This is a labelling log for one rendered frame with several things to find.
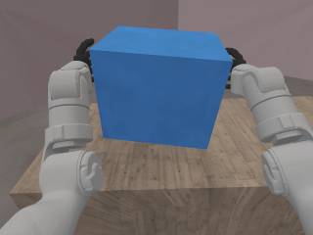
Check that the pedestal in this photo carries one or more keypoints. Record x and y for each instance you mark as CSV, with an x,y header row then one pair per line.
x,y
156,189

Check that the robot left hand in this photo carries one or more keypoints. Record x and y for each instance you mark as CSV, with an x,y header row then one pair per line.
x,y
83,56

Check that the carton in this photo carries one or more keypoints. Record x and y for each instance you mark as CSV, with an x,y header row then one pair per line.
x,y
159,86

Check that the left robot upper arm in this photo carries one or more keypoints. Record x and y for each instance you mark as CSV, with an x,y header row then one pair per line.
x,y
67,182

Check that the robot left forearm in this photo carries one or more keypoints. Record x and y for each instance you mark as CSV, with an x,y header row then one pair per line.
x,y
68,106

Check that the robot right forearm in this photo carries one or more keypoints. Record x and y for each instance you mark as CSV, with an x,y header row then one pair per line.
x,y
277,118

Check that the right robot upper arm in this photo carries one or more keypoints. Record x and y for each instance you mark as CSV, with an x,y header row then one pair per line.
x,y
288,171

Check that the robot right hand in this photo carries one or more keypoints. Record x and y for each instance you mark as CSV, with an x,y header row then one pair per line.
x,y
239,61

